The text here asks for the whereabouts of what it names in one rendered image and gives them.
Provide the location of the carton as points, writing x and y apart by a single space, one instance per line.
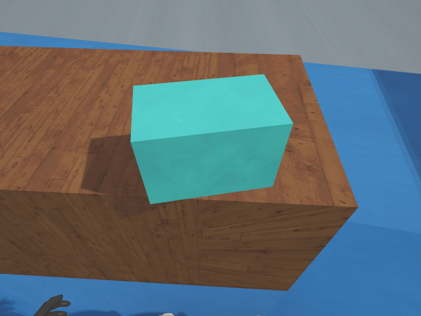
206 137

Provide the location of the pedestal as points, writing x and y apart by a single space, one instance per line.
73 203

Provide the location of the robot left hand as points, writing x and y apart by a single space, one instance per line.
51 304

